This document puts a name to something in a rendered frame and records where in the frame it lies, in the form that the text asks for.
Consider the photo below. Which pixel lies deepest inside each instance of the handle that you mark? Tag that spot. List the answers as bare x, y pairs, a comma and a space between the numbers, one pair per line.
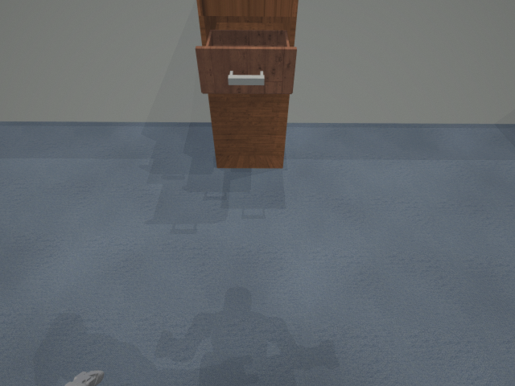
246, 79

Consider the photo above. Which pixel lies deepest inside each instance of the drawer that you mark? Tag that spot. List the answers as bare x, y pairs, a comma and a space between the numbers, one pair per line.
246, 52

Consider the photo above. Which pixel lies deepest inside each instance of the robot left hand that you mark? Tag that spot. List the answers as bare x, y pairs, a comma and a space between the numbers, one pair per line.
91, 378

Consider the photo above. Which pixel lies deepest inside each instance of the cabinet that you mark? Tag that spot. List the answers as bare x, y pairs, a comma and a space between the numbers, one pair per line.
249, 130

